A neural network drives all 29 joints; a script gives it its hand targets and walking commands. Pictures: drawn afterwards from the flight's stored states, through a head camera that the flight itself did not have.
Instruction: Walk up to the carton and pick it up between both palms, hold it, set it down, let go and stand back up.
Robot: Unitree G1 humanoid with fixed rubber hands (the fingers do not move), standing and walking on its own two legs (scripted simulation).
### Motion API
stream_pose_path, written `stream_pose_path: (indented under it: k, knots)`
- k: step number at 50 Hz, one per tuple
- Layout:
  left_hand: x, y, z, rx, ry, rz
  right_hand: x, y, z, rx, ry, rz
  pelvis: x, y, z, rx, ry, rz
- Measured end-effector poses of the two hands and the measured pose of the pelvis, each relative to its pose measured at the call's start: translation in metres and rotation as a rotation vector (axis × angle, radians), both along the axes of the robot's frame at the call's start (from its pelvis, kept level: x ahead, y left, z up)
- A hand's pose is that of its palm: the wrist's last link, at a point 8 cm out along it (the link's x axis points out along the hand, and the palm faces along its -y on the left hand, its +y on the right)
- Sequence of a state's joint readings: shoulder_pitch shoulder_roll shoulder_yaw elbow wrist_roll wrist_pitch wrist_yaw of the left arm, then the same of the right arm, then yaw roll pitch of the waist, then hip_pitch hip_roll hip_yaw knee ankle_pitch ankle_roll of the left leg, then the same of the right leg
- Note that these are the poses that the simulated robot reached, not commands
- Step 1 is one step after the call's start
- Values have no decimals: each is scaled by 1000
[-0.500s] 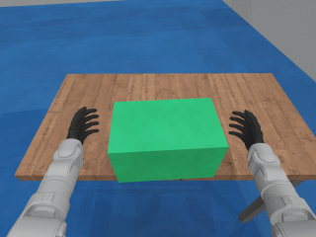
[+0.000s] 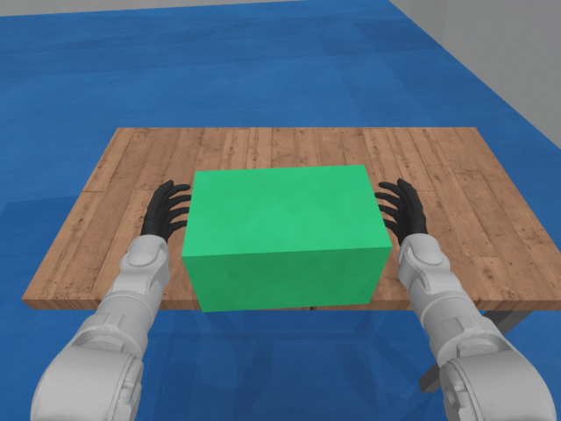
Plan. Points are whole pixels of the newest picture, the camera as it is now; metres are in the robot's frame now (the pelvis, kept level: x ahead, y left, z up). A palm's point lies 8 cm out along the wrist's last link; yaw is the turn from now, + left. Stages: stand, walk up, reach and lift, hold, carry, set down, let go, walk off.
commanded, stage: reach and lift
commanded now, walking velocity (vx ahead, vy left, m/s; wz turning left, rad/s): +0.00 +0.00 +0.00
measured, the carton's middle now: (283, 238) +0.43 -0.02 +0.02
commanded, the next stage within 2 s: none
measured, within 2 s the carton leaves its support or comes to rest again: leaves its support in 1.56 s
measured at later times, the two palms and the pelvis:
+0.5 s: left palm (159, 232) +0.41 +0.17 +0.07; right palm (407, 231) +0.39 -0.20 +0.07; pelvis +0.00 -0.01 +0.00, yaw +1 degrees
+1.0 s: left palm (159, 232) +0.41 +0.17 +0.07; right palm (406, 232) +0.39 -0.20 +0.07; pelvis +0.00 +0.00 +0.00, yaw +2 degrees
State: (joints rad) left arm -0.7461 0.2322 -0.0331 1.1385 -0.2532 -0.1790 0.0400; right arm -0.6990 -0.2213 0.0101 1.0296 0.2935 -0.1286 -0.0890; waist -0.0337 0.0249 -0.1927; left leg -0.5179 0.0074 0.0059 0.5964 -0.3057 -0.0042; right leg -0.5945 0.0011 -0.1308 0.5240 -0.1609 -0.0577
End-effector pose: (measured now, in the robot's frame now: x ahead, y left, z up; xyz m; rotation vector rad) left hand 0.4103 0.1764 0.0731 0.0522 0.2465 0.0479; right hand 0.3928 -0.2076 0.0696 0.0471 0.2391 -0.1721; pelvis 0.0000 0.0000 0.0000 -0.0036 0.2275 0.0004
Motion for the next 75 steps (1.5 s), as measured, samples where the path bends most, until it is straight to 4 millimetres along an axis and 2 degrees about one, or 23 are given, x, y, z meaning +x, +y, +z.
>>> stream_pose_path:
  k: [7, 16, 36, 61, 75]
  knots:
    - [2, -1, 4, -7, -12, 16, 3, 4, 5, 1, 0, -5, -2, -4, -1, 4, 3, 10]
    - [2, -2, 1, -5, -14, 26, 2, 3, -2, 9, 16, -15, -3, -7, -3, 5, 10, 18]
    - [1, -2, -2, -10, -20, 33, 2, 3, -3, 8, -1, -24, -1, -8, -1, 7, 16, 26]
    - [3, -1, -1, -2, -23, 37, -3, 10, -1, -17, -15, -9, 7, 2, 6, 0, -2, 22]
    - [-5, 0, -1, -28, -70, 56, -10, 13, 0, -60, -84, -3, 12, 14, 15, -3, -47, 49]
